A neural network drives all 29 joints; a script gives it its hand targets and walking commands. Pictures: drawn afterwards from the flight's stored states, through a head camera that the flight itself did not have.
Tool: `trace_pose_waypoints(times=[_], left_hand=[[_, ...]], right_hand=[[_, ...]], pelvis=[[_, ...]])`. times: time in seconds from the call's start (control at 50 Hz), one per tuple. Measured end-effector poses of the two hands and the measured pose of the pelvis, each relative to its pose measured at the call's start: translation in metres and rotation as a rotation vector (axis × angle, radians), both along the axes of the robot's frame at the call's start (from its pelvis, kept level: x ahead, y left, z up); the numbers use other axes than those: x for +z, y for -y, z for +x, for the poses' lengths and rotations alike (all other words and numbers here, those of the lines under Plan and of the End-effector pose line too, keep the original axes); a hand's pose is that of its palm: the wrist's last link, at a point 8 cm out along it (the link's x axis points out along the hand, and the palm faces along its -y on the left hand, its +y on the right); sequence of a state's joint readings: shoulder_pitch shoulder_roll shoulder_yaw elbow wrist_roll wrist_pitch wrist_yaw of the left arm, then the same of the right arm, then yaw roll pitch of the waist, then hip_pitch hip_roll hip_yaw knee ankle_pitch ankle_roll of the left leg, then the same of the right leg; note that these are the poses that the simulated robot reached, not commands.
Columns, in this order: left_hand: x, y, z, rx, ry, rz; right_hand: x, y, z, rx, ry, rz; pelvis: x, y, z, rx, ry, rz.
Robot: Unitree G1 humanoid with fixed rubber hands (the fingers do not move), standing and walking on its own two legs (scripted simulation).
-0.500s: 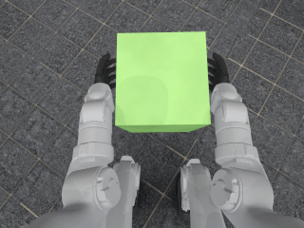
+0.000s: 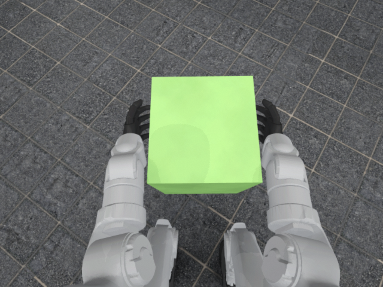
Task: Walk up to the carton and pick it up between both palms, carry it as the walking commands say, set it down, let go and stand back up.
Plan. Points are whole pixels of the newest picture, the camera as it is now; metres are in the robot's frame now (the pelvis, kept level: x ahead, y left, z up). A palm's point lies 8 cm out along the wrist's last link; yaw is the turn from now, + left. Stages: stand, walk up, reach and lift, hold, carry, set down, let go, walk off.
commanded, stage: reach and lift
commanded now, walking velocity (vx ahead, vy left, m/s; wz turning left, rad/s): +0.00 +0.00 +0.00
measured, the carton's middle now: (201, 144) +0.44 +0.01 -0.10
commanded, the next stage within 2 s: none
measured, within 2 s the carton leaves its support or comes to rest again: neither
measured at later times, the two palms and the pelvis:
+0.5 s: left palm (124, 131) +0.41 +0.15 +0.04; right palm (288, 131) +0.42 -0.14 +0.04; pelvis +0.02 +0.00 +0.07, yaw +0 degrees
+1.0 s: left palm (107, 124) +0.39 +0.15 +0.11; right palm (309, 126) +0.39 -0.14 +0.11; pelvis +0.04 +0.00 +0.13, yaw +0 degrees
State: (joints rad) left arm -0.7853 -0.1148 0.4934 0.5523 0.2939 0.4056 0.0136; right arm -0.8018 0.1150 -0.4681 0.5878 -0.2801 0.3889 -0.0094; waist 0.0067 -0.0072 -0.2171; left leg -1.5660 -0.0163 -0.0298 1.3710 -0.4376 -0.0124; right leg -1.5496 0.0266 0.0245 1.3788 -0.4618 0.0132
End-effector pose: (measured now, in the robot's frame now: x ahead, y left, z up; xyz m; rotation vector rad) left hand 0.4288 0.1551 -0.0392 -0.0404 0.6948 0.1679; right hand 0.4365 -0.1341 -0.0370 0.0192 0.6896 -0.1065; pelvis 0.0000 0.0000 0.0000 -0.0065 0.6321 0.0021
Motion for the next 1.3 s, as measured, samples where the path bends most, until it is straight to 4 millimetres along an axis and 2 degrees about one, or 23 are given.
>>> trace_pose_waypoints(times=[0.7,1.3], left_hand=[[0.104,0.004,-0.03,-0.002,-0.001,-0.002],[0.193,0.004,-0.05,-0.021,0.024,0.021]], right_hand=[[0.103,0.004,-0.031,0.003,-0.001,-0.002],[0.192,0.005,-0.051,0.027,0.023,-0.027]], pelvis=[[0.098,0.002,0.029,0.003,0.188,0.004],[0.155,0.003,0.047,0.005,0.467,0.008]])
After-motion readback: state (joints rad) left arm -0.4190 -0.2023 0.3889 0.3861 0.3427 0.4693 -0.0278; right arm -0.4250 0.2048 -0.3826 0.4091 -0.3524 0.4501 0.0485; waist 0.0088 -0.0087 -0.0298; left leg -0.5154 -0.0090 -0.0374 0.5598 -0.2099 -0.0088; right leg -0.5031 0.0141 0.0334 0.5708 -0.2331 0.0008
